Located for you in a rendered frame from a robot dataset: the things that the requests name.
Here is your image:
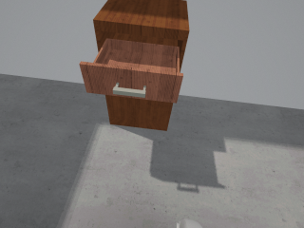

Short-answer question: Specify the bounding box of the cabinet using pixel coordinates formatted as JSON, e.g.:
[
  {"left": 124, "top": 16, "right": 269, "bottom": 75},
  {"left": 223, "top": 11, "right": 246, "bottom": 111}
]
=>
[{"left": 93, "top": 0, "right": 190, "bottom": 131}]

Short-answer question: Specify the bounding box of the drawer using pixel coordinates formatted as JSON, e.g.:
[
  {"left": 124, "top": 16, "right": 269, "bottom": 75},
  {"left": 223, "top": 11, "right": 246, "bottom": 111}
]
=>
[{"left": 79, "top": 38, "right": 183, "bottom": 104}]

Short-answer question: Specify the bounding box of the handle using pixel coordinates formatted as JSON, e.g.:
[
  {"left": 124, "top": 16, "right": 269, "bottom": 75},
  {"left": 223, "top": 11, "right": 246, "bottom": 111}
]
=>
[{"left": 112, "top": 83, "right": 146, "bottom": 98}]

